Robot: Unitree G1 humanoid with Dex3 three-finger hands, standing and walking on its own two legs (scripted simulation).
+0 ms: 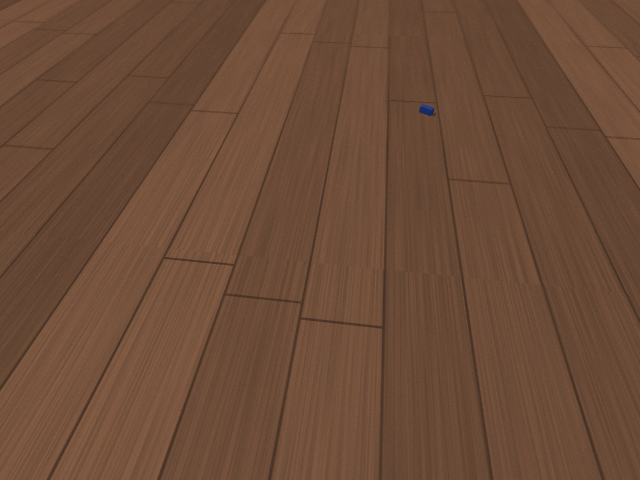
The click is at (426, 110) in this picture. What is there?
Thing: small brick
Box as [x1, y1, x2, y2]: [419, 104, 433, 115]
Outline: 422,104 420,106 419,111 430,115 433,111 433,108
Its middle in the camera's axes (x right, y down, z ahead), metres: +0.66 -0.79 +2.37
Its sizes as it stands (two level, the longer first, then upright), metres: 0.078 0.038 0.039
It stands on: the floor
